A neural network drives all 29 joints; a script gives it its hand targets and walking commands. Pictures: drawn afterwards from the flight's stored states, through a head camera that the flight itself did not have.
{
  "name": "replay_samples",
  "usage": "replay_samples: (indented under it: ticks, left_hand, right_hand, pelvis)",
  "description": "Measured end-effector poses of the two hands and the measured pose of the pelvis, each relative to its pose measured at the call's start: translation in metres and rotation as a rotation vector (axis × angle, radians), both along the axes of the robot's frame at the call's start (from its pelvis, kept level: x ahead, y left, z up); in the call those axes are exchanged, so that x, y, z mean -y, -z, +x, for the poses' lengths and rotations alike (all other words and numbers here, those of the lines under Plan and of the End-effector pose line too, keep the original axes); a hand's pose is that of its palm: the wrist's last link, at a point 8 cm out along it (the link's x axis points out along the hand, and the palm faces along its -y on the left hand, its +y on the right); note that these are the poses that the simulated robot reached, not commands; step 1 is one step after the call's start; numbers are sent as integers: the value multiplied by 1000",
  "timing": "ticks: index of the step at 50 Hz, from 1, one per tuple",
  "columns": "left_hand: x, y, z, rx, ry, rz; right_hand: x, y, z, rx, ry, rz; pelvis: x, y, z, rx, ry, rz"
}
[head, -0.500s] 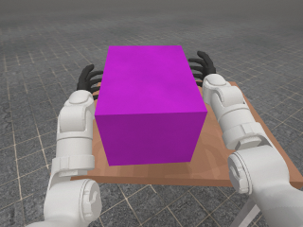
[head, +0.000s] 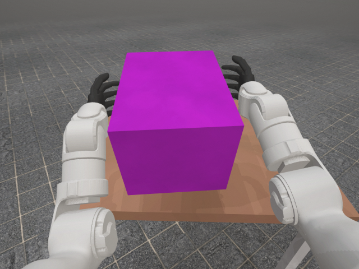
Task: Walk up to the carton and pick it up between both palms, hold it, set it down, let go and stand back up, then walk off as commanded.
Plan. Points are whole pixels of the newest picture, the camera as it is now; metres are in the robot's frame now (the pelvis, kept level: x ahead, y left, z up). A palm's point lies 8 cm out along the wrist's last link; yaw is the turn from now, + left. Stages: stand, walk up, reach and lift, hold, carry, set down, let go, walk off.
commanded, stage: reach and lift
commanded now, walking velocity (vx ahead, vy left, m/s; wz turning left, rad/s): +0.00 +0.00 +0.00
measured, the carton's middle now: (173, 117) +0.41 +0.00 +0.20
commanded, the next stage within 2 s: hold in 0.30 s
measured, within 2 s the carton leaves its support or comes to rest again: neither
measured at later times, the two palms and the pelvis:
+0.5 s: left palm (94, 103) +0.36 +0.16 +0.27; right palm (249, 82) +0.37 -0.15 +0.30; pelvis +0.00 +0.00 +0.00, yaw +0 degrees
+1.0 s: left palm (92, 97) +0.36 +0.16 +0.28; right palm (251, 75) +0.37 -0.15 +0.32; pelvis -0.01 +0.00 +0.00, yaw +0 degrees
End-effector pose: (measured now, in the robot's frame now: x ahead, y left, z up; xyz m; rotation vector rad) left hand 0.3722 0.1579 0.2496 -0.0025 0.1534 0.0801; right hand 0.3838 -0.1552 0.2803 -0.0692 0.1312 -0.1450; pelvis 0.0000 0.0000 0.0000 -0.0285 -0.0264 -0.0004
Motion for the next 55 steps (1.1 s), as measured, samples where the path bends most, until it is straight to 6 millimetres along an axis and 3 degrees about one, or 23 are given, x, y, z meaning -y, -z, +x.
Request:
replay_samples:
  ticks: [37, 55]
  left_hand:
    - [3, -31, -19, 16, 4, -12]
    - [-1, -35, -15, 5, 5, -14]
  right_hand:
    - [2, -36, -20, 12, 1, -1]
    - [-1, -38, -15, -1, -2, -3]
  pelvis:
    - [5, 1, -11, 23, -1, 6]
    - [5, 1, -8, 20, -1, 6]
